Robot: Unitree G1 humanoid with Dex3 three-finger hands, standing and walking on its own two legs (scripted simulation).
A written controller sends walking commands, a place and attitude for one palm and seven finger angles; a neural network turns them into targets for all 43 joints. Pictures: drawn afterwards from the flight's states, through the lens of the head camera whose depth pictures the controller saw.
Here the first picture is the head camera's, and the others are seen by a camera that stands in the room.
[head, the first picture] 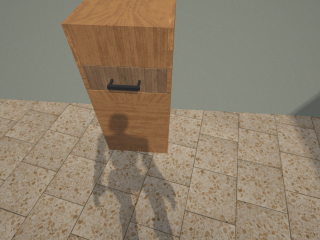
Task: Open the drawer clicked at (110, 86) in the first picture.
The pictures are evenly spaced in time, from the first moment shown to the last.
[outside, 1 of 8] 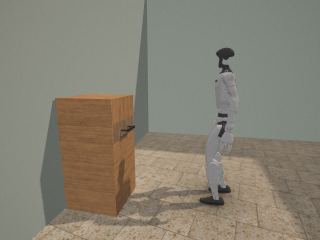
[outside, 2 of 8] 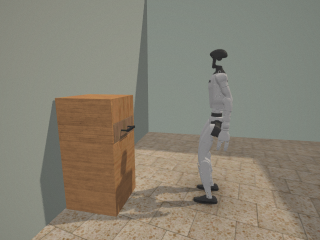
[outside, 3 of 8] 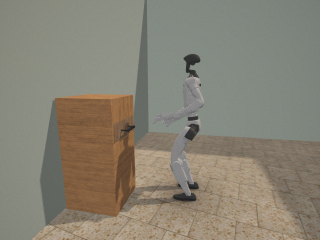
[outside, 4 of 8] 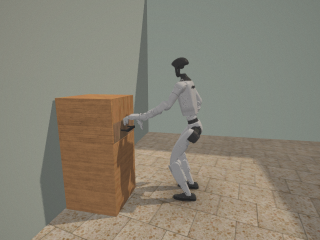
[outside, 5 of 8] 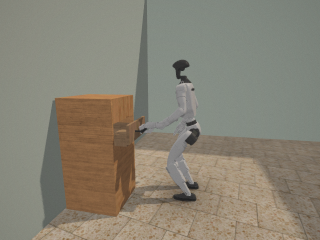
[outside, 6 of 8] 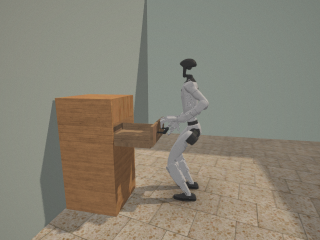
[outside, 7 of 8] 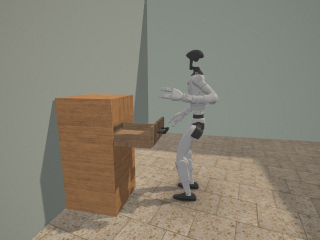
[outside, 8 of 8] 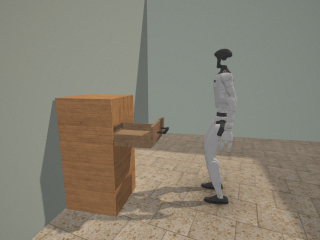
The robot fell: no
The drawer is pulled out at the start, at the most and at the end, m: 0.00 0.30 0.29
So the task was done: yes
